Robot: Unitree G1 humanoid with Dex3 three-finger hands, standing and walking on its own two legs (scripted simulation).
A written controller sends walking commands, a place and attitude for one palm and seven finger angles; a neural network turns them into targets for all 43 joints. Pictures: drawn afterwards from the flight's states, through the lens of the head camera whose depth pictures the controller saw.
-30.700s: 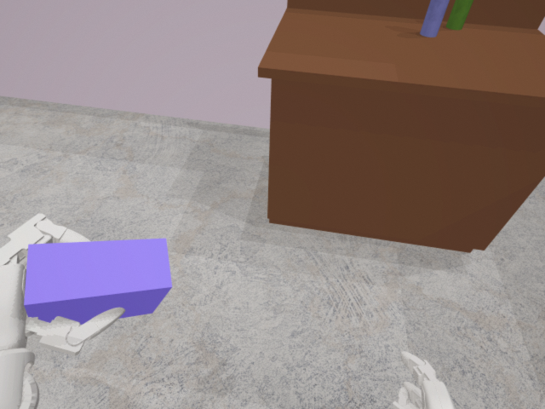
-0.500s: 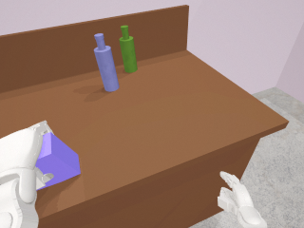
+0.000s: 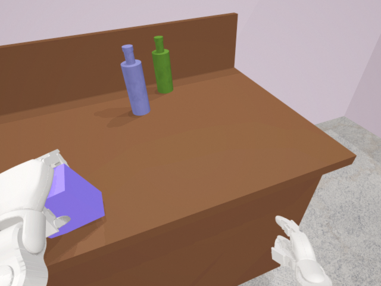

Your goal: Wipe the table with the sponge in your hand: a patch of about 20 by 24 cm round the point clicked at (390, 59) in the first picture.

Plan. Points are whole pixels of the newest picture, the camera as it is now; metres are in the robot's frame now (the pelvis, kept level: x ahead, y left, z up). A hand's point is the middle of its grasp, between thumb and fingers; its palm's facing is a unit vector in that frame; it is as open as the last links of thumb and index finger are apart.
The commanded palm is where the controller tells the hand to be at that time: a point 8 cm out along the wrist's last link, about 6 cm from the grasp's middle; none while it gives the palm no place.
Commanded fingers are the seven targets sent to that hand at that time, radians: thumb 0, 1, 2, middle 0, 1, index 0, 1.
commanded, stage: lift the sponge slowly off the table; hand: left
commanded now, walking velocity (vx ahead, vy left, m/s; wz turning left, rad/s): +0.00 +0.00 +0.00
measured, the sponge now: (65, 207) +0.20 +0.29 +0.11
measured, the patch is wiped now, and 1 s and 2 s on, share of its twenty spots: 1.00 1.00 1.00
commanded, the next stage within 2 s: bring the sponge back beside the body in 1.66 s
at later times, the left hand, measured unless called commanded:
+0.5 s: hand (48, 194) +0.19 +0.29 +0.16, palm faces +0.18 -0.09 -0.98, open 10.0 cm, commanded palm +0.15 +0.29 +0.24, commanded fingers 0.00 0.10 1.30 -1.20 -1.60 -1.20 -1.60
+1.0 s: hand (43, 171) +0.21 +0.30 +0.20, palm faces +0.23 -0.08 -0.97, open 10.0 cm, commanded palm +0.16 +0.30 +0.27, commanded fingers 0.00 0.10 1.30 -1.20 -1.60 -1.20 -1.60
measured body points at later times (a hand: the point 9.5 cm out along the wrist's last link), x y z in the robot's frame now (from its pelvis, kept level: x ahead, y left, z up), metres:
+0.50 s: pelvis -0.02 -0.02 +0.00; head -0.06 -0.06 +0.45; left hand +0.18 +0.29 +0.22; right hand +0.25 -0.21 -0.05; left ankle +0.01 +0.09 -0.73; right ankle -0.01 -0.10 -0.73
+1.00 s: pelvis -0.02 -0.02 +0.00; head -0.06 -0.06 +0.45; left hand +0.19 +0.30 +0.25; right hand +0.25 -0.20 -0.05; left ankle +0.01 +0.09 -0.73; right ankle -0.01 -0.10 -0.73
